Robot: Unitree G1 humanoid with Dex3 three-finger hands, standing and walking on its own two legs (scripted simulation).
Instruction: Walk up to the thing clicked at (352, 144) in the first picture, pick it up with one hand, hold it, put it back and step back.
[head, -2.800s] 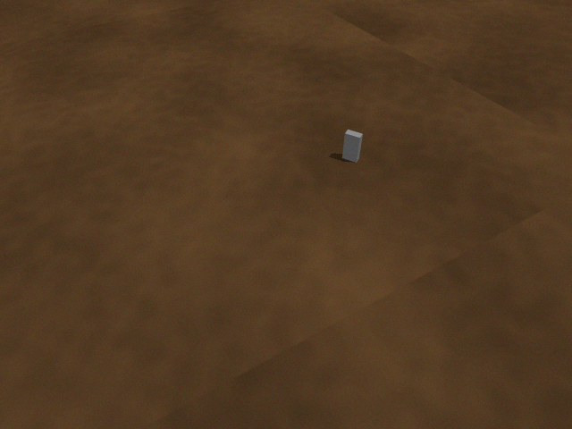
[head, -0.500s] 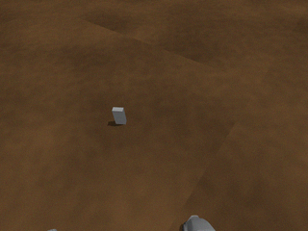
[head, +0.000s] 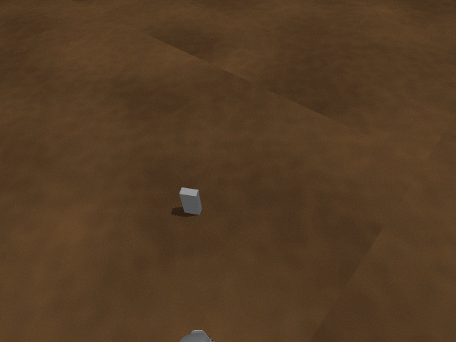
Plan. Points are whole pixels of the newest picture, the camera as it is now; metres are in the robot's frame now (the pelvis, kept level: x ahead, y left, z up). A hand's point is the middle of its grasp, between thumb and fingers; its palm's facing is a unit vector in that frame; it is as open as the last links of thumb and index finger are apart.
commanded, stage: walk up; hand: left
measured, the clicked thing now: (191, 201) +0.86 +0.25 -0.68
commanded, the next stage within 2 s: none
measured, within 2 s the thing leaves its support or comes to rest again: neither
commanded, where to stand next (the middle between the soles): +0.51 +0.04 m, yaw +0 degrees
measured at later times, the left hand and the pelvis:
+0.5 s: hand (102, 294) +0.25 +0.30 -0.13, palm faces -0.10 -0.93 -0.35, open 7.4 cm; pelvis +0.18 +0.03 +0.01, yaw -1 degrees
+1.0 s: hand (122, 232) +0.39 +0.30 -0.13, palm faces -0.01 -0.93 -0.37, open 7.4 cm; pelvis +0.34 +0.02 +0.00, yaw +1 degrees
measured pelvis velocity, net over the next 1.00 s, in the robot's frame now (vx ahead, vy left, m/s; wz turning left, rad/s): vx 0.34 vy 0.02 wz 0.01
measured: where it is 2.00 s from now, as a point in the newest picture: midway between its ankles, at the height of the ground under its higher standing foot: (235, 289)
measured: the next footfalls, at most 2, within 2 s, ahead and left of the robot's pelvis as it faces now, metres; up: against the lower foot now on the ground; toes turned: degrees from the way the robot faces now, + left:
left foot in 0.04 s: +0.18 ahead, +0.14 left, +0.00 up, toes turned +5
right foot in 0.58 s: +0.36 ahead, -0.11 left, +0.00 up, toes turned -5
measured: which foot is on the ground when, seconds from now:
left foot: up 0.00-0.02, down 0.04-0.62, up 0.64-1.00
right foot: down 0.00-0.08, up 0.10-0.56, down 0.58-1.00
